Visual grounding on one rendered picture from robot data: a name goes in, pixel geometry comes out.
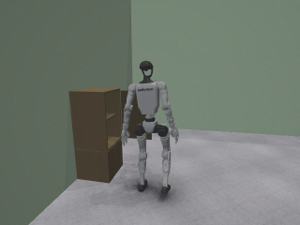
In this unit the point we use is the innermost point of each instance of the right robot upper arm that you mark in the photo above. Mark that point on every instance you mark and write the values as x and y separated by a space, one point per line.
162 86

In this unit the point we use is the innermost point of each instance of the left robot upper arm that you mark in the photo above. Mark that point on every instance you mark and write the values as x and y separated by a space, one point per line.
130 96

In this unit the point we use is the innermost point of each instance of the robot left forearm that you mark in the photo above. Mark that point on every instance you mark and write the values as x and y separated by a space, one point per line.
126 119

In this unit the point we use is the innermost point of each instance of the robot right forearm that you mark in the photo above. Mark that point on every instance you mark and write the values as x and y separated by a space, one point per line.
169 115

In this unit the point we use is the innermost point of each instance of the right robot foot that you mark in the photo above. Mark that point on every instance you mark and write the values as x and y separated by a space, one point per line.
165 189

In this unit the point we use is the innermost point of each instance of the left robot hand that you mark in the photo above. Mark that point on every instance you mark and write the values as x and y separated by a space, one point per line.
125 134

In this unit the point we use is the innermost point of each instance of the right robot hand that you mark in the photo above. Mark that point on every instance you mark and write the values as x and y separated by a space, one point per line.
175 133

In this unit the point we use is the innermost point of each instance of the robot right shin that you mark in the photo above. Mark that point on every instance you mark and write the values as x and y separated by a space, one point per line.
166 167

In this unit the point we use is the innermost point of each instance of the cupboard door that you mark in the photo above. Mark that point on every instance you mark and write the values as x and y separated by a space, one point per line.
136 117

